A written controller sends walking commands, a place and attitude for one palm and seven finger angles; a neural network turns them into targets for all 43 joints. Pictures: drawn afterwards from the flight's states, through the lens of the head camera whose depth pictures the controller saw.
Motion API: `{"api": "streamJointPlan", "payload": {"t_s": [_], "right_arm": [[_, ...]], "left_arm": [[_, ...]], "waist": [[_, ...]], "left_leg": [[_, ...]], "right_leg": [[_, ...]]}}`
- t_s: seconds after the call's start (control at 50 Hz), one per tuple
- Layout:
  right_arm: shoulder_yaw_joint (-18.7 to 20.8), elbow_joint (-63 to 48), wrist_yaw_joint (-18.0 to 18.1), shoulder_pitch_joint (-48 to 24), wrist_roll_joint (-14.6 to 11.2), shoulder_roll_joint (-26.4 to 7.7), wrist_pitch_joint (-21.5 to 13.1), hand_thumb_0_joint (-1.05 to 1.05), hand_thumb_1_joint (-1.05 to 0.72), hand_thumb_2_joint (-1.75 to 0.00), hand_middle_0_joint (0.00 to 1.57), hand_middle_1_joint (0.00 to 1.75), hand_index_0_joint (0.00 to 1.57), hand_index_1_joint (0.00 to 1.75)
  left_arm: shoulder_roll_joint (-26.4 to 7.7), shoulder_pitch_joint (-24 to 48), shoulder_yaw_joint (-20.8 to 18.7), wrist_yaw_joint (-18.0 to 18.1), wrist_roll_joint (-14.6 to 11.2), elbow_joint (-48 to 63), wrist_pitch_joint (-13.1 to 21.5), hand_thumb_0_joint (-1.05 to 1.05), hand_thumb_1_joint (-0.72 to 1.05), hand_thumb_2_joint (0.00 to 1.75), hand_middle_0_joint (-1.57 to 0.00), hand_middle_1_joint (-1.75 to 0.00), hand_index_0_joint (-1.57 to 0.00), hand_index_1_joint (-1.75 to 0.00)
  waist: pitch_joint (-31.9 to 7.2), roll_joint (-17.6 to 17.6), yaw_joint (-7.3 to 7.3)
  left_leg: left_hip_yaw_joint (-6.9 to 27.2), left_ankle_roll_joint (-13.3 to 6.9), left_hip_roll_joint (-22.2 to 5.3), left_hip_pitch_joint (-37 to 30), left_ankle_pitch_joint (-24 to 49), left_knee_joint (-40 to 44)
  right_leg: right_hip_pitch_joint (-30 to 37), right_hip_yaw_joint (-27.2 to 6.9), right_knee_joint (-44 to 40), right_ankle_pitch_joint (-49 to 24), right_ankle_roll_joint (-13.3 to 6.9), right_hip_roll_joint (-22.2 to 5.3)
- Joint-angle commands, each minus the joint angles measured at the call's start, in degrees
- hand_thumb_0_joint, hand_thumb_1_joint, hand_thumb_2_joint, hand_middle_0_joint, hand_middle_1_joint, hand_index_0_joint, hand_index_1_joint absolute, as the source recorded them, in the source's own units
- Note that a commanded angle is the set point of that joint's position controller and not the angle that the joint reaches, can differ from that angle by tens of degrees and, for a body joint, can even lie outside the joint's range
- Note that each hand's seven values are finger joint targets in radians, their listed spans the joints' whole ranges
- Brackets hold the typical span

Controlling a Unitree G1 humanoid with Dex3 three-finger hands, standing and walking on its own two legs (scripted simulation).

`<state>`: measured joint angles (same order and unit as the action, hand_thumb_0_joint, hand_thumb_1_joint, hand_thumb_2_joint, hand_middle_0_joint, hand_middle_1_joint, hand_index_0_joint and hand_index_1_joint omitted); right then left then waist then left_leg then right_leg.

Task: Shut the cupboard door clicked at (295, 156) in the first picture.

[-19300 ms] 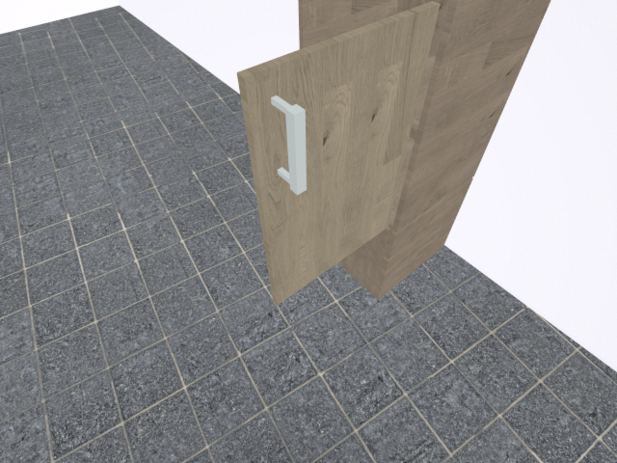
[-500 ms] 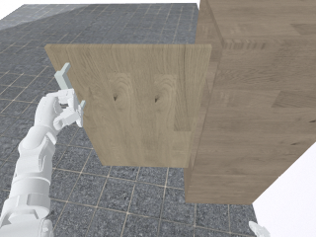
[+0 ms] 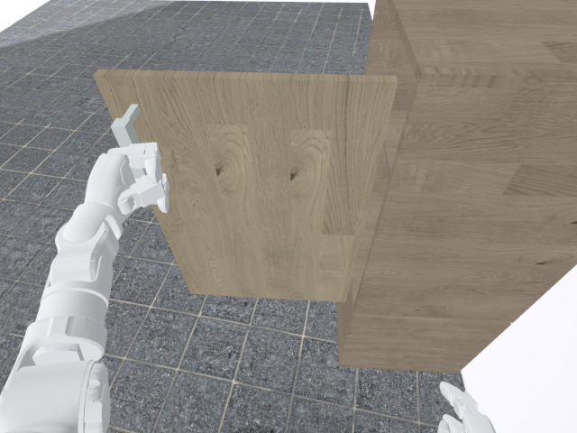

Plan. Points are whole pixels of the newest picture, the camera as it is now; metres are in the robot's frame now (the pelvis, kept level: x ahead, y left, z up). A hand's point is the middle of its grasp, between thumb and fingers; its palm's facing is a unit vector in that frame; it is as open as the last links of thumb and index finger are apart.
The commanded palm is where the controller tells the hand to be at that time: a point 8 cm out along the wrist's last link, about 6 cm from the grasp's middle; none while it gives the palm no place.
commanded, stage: push the door shut along its arc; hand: left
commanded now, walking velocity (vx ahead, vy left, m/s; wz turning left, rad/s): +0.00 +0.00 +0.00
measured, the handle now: (143, 156) +0.48 +0.23 +0.14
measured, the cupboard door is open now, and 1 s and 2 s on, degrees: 90 75 64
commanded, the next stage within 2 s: pull the fist back off the door in 1.80 s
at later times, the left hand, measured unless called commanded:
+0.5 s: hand (172, 161) +0.46 +0.18 +0.15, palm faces -0.18 -0.98 -0.04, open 3.1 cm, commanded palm +0.46 +0.22 +0.14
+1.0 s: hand (209, 139) +0.51 +0.14 +0.14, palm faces -0.32 -0.95 +0.00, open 3.1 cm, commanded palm +0.53 +0.19 +0.14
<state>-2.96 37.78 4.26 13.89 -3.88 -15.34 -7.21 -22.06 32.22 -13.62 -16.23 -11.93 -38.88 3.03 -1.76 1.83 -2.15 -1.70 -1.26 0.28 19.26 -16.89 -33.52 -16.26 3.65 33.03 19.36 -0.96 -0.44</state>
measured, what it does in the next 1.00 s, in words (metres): stands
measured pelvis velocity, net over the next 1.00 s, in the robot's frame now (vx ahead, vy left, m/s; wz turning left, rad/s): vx -0.01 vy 0.02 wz -0.01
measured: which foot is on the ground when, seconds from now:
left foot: down 0.00-1.00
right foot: down 0.00-1.00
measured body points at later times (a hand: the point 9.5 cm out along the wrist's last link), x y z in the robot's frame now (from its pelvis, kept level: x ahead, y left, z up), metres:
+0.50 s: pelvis +0.00 +0.00 -0.01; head +0.05 +0.00 +0.44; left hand +0.46 +0.24 +0.15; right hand +0.02 -0.28 -0.12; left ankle +0.01 +0.11 -0.73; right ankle -0.02 -0.11 -0.73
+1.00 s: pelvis -0.01 +0.02 -0.02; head +0.09 +0.02 +0.42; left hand +0.53 +0.19 +0.15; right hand -0.02 -0.27 -0.13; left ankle +0.00 +0.11 -0.73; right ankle -0.02 -0.11 -0.73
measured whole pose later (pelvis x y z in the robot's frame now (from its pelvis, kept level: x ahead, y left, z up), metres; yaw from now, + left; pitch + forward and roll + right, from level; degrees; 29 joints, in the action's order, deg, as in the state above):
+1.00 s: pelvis -0.01 +0.02 -0.02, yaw -1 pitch +15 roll -2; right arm -1.9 42.5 3.8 22.0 -0.6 -17.9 -7.3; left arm -32.5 68.2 -13.8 -27.7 -7.7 -74.9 8.8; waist -2.6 1.6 -11.0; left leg -1.5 -2.4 -0.3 39.5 -19.7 -44.4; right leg -35.3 3.8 41.6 20.9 -0.1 -0.2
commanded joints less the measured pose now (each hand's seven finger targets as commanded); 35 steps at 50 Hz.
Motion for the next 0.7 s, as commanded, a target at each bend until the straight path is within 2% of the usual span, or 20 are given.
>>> {"api": "streamJointPlan", "payload": {"t_s": [0.0,0.02,0.04,0.06,0.08,0.12,0.14,0.2,0.24,0.26,0.28,0.3,0.38,0.46,0.48,0.52,0.56,0.58,0.62,0.68], "right_arm": [[3.60,-5.69,0.72,1.30,0.01,-9.25,-1.81,0.00,-0.90,-0.90,0.20,0.30,0.20,0.30],[3.57,-5.61,0.64,1.55,-0.07,-9.20,-1.83,0.00,-0.90,-0.90,0.20,0.30,0.20,0.30],[3.69,-5.12,0.69,2.14,-0.15,-9.52,-1.75,0.00,-0.90,-0.90,0.20,0.30,0.20,0.30],[3.75,-4.99,0.74,2.67,-0.13,-9.59,-1.77,0.00,-0.90,-0.90,0.20,0.30,0.20,0.30],[3.87,-4.44,0.76,3.63,0.06,-9.91,-1.61,0.00,-0.90,-0.90,0.20,0.30,0.20,0.30],[4.12,-4.12,0.62,4.50,-0.03,-10.15,-1.76,0.00,-0.90,-0.90,0.20,0.30,0.20,0.30],[4.21,-3.99,0.59,5.03,0.04,-10.26,-1.83,0.00,-0.90,-0.90,0.20,0.30,0.20,0.30],[4.72,-2.99,0.44,6.97,0.33,-10.78,-1.84,0.00,-0.90,-0.90,0.20,0.30,0.20,0.30],[4.88,-2.51,0.29,7.92,0.57,-11.09,-1.85,0.00,-0.90,-0.90,0.20,0.30,0.20,0.30],[4.94,-2.38,0.24,8.26,0.66,-11.24,-1.91,0.00,-0.90,-0.90,0.20,0.30,0.20,0.30],[5.09,-1.97,0.40,9.04,0.95,-11.51,-1.55,0.00,-0.90,-0.90,0.20,0.30,0.20,0.30],[5.13,-2.23,0.32,8.85,0.86,-11.53,-1.59,0.00,-0.90,-0.90,0.20,0.30,0.20,0.30],[5.10,-1.51,0.35,10.16,1.13,-11.73,-1.24,0.00,-0.90,-0.90,0.20,0.30,0.20,0.30],[5.01,-0.99,0.42,10.94,1.05,-12.16,-1.30,0.00,-0.90,-0.90,0.20,0.30,0.20,0.30],[5.04,-0.50,0.64,11.68,1.28,-12.25,-1.08,0.00,-0.90,-0.90,0.20,0.30,0.20,0.30],[5.08,-0.63,0.48,11.79,1.34,-12.42,-1.33,0.00,-0.90,-0.90,0.20,0.30,0.20,0.30],[5.31,-0.41,0.41,12.34,1.49,-12.43,-1.51,0.00,-0.90,-0.90,0.20,0.30,0.20,0.30],[5.21,-0.20,0.51,12.77,1.75,-12.42,-1.26,0.00,-0.90,-0.90,0.20,0.30,0.20,0.30],[5.19,0.31,0.51,13.15,1.71,-12.77,-1.44,0.00,-0.90,-0.90,0.20,0.30,0.20,0.30],[5.21,1.17,0.62,14.19,2.03,-13.03,-1.45,0.00,-0.90,-0.90,0.20,0.30,0.20,0.30]], "left_arm": [[-16.42,29.35,-5.17,-2.34,-1.01,4.99,5.52,0.00,0.90,0.90,-1.30,-1.50,-1.30,-1.50],[-15.20,31.47,-3.67,-3.23,-1.12,3.78,5.92,0.00,0.90,0.90,-1.30,-1.50,-1.30,-1.50],[-16.57,33.31,-4.31,-3.80,-1.07,1.81,6.41,0.00,0.90,0.90,-1.30,-1.50,-1.30,-1.50],[-15.73,34.94,-3.26,-4.40,-1.02,0.21,6.79,0.00,0.90,0.90,-1.30,-1.50,-1.30,-1.50],[-16.68,35.97,-3.43,-4.69,-0.90,-1.00,7.36,0.00,0.90,0.90,-1.30,-1.50,-1.30,-1.50],[-16.03,38.55,-2.36,-5.72,-0.75,-3.26,8.29,0.00,0.90,0.90,-1.30,-1.50,-1.30,-1.50],[-15.30,39.85,-1.48,-6.18,-0.57,-3.64,8.61,0.00,0.90,0.90,-1.30,-1.50,-1.30,-1.50],[-14.92,42.81,-0.47,-7.21,-0.39,-5.47,9.59,0.00,0.90,0.90,-1.30,-1.50,-1.30,-1.50],[-15.69,43.74,-1.13,-8.18,-0.43,-6.58,9.96,0.00,0.90,0.90,-1.30,-1.50,-1.30,-1.50],[-16.03,44.42,-1.44,-8.68,-0.55,-6.95,10.14,0.00,0.90,0.90,-1.30,-1.50,-1.30,-1.50],[-17.35,44.40,-2.19,-8.86,-0.52,-7.67,10.46,0.00,0.90,0.90,-1.30,-1.50,-1.30,-1.50],[-17.64,44.83,-2.65,-9.24,-0.69,-7.53,10.59,0.00,0.90,0.90,-1.30,-1.50,-1.30,-1.50],[-19.03,46.83,-2.94,-10.28,-0.38,-9.69,11.21,0.00,0.90,0.90,-1.30,-1.50,-1.30,-1.50],[-20.00,49.76,-2.81,-11.20,0.17,-13.56,10.94,0.00,0.90,0.90,-1.30,-1.50,-1.30,-1.50],[-20.17,51.89,-2.27,-11.31,0.26,-13.26,11.28,0.00,0.90,0.90,-1.30,-1.50,-1.30,-1.50],[-20.78,52.91,-2.65,-11.96,0.60,-14.19,11.26,0.00,0.90,0.90,-1.30,-1.50,-1.30,-1.50],[-20.05,54.12,-2.15,-12.59,0.60,-14.48,11.28,0.00,0.90,0.90,-1.30,-1.50,-1.30,-1.50],[-18.69,54.44,-0.94,-12.65,0.34,-15.16,11.17,0.00,0.90,0.90,-1.30,-1.50,-1.30,-1.50],[-18.65,56.58,-0.68,-12.96,0.50,-16.87,10.72,0.00,0.90,0.90,-1.30,-1.50,-1.30,-1.50],[-18.90,59.02,-0.48,-12.89,0.56,-18.24,10.50,0.00,0.90,0.90,-1.30,-1.50,-1.30,-1.50]], "waist": [[-15.11,-1.62,-2.36],[-14.39,-1.07,-2.88],[-13.77,-0.65,-3.21],[-13.84,-1.02,-3.76],[-14.07,-1.33,-3.89],[-15.04,-0.72,-4.56],[-15.84,1.04,-4.81],[-18.01,-0.31,-5.96],[-20.03,1.04,-5.85],[-20.44,1.01,-5.89],[-21.01,-1.33,-6.00],[-21.29,-0.22,-6.02],[-20.10,1.00,-6.35],[-17.97,1.07,-7.78],[-18.74,0.21,-8.31],[-19.83,2.59,-8.34],[-21.29,3.03,-8.72],[-21.41,2.61,-9.00],[-20.64,1.60,-9.92],[-21.29,2.76,-10.28]], "left_leg": [[2.91,-1.21,-0.14,-9.30,13.07,2.24],[2.70,-1.22,-0.08,-8.79,12.34,1.96],[2.92,-1.15,-0.10,-8.25,11.76,1.72],[2.93,-1.22,-0.07,-8.13,11.69,1.51],[2.94,-1.33,-0.13,-7.67,11.35,1.20],[3.21,-1.31,-0.07,-7.82,11.13,0.79],[3.32,-1.24,-0.02,-8.43,11.76,0.44],[3.54,-1.50,-0.09,-8.93,12.78,-0.51],[3.88,-1.33,-0.01,-9.80,13.93,-0.98],[3.94,-1.34,0.04,-9.67,14.10,-1.16],[3.94,-1.64,-0.21,-9.06,15.14,-1.39],[3.68,-1.70,0.03,-8.97,14.82,-1.60],[3.74,-1.77,-0.12,-8.10,14.91,-1.92],[3.90,-1.70,-0.23,-5.93,11.03,-2.15],[4.06,-1.88,-0.43,-6.16,11.84,-2.29],[4.45,-1.60,-0.33,-7.00,12.23,-2.82],[4.81,-1.45,-0.55,-8.41,13.36,-3.46],[4.91,-1.55,-0.69,-8.46,13.73,-3.70],[5.15,-1.54,-0.80,-7.65,12.23,-4.00],[5.57,-1.42,-1.08,-7.51,12.70,-4.75]], "right_leg": [[-1.53,-2.68,-3.99,-17.43,-0.48,-0.01],[-2.52,-2.76,-3.92,-17.27,-0.39,-0.04],[-3.40,-2.74,-3.82,-16.61,-0.52,0.01],[-4.16,-2.65,-3.59,-16.47,-0.45,0.06],[-4.14,-2.76,-3.61,-15.98,-0.42,0.00],[-5.43,-2.81,-3.15,-15.78,-0.44,0.16],[-6.19,-2.70,-2.70,-15.95,-0.59,0.20],[-6.99,-2.77,-2.30,-16.95,-0.34,0.44],[-7.26,-2.61,-1.74,-17.60,-0.51,0.48],[-7.34,-2.62,-1.63,-17.75,-0.54,0.52],[-6.16,-2.54,-1.53,-18.95,-0.42,0.46],[-6.68,-2.86,-1.56,-19.23,-0.30,0.61],[-7.77,-2.75,-1.42,-18.79,-0.41,0.51],[-11.09,-2.98,-1.63,-15.08,-0.25,0.77],[-10.80,-2.70,-1.42,-15.48,-0.24,0.67],[-12.39,-2.76,-0.84,-15.24,-0.40,0.81],[-13.73,-2.47,-0.42,-15.40,-0.46,0.95],[-14.39,-2.14,-0.23,-15.10,-0.45,0.93],[-16.36,-2.20,-0.17,-13.66,-0.25,1.20],[-17.90,-1.76,0.66,-12.96,-0.46,1.12]]}}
